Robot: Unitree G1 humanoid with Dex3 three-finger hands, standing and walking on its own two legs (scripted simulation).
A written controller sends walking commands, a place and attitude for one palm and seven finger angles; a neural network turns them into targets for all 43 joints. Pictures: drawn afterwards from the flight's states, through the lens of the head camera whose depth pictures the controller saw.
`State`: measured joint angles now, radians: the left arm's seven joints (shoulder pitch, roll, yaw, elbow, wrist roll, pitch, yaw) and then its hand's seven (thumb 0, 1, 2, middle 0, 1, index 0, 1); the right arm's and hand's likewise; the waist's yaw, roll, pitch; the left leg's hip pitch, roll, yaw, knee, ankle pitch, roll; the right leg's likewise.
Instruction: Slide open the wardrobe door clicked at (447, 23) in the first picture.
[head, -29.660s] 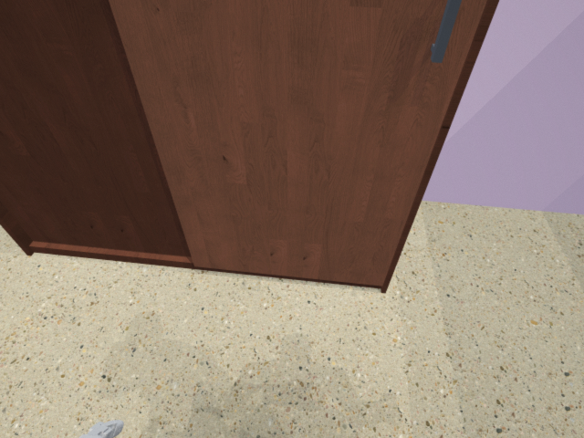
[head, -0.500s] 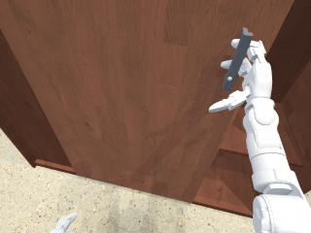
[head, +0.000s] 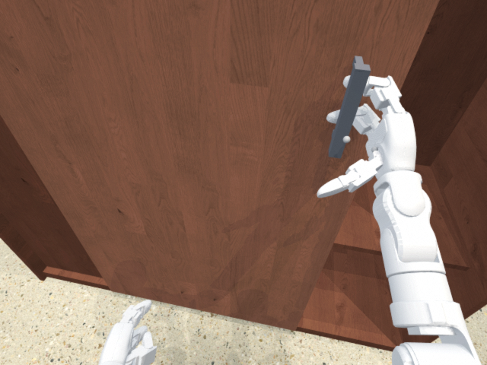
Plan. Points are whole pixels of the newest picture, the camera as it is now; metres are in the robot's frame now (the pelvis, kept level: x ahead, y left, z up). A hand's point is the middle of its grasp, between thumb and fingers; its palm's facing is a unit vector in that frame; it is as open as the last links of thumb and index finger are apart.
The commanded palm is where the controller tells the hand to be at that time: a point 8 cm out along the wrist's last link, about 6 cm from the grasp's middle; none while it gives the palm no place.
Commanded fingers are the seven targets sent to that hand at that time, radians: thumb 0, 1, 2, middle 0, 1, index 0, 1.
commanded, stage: slip the hand off the handle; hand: right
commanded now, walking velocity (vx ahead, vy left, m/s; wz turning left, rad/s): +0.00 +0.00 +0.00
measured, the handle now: (346, 109) +0.42 -0.12 +0.25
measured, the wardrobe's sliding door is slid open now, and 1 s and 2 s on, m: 0.41 0.41 0.41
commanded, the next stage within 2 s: draw the hand back to the body in 0.80 s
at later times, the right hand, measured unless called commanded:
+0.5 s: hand (400, 185) +0.29 -0.17 +0.23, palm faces +0.04 +0.99 -0.10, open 14.7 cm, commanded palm +0.26 -0.21 +0.22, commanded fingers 0.00 0.55 -0.20 0.25 1.15 0.25 1.15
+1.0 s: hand (417, 224) +0.23 -0.16 +0.23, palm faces +0.07 +0.99 -0.11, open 14.7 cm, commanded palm +0.21 -0.21 +0.22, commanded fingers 0.00 0.55 -0.20 0.25 1.15 0.25 1.15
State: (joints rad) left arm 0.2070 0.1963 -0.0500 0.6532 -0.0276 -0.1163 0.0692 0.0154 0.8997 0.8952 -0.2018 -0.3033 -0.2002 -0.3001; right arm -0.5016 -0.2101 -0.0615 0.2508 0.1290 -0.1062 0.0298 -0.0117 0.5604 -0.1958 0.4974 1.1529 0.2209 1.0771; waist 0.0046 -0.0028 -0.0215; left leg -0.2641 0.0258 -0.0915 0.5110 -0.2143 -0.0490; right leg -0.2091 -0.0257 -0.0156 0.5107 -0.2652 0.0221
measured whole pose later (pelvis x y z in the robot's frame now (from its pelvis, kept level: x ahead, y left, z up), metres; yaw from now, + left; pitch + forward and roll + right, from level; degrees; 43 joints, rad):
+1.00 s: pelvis +0.00 +0.01 +0.00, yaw -4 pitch -6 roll +0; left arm 0.19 0.23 -0.08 0.63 -0.03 -0.18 0.06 0.02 0.90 0.90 -0.20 -0.30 -0.20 -0.30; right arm 0.00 -0.25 -0.15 -0.35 0.25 0.10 0.16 -0.01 0.56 -0.20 0.25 1.15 0.25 1.15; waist -0.09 -0.05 -0.03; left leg -0.20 0.03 -0.01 0.55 -0.26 -0.03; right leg -0.18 -0.02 0.06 0.56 -0.29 0.04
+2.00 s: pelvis +0.01 +0.00 +0.00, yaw -2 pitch -7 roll +0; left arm 0.23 0.22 -0.02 0.69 0.02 -0.20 0.09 0.02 0.90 0.90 -0.20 -0.30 -0.20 -0.30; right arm 0.40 -0.33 -0.31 -0.38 0.06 -0.12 -0.09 0.00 -0.36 -0.64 0.22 0.61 0.22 0.61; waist -0.07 -0.04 0.03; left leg -0.11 0.04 -0.05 0.43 -0.20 -0.05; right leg -0.08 -0.02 0.02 0.45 -0.25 0.02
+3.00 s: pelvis -0.02 -0.01 +0.00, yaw -1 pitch -1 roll +0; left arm 0.18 0.23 0.03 0.56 0.00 -0.06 0.10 0.02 0.90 0.90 -0.20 -0.30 -0.20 -0.30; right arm 0.54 -0.41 -0.40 -0.45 0.04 -0.20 -0.10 0.02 -0.88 -0.90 0.21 0.30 0.21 0.30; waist -0.01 -0.01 0.01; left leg -0.30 0.05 -0.08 0.47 -0.16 -0.07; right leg -0.26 -0.01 0.00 0.50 -0.21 0.01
